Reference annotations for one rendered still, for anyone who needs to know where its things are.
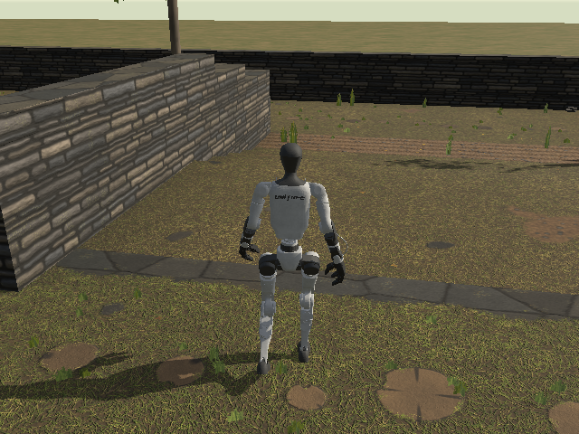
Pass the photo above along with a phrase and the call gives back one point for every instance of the robot left upper arm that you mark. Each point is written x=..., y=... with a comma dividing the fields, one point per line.
x=262, y=190

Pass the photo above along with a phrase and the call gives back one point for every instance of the robot left thigh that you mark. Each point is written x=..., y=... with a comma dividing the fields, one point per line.
x=268, y=272

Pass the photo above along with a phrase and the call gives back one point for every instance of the robot right upper arm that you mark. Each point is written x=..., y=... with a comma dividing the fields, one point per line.
x=319, y=192

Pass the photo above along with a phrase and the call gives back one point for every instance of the robot head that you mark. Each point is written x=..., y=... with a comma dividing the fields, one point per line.
x=290, y=156

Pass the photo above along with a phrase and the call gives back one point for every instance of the left robot hand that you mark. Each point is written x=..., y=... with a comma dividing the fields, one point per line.
x=252, y=248

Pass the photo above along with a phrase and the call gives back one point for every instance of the right robot forearm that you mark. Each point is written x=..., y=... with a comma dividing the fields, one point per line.
x=333, y=245

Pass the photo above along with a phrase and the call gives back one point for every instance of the right robot hand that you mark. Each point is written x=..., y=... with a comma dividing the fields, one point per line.
x=340, y=273

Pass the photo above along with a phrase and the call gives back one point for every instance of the left robot forearm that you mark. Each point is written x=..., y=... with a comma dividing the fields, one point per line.
x=247, y=235

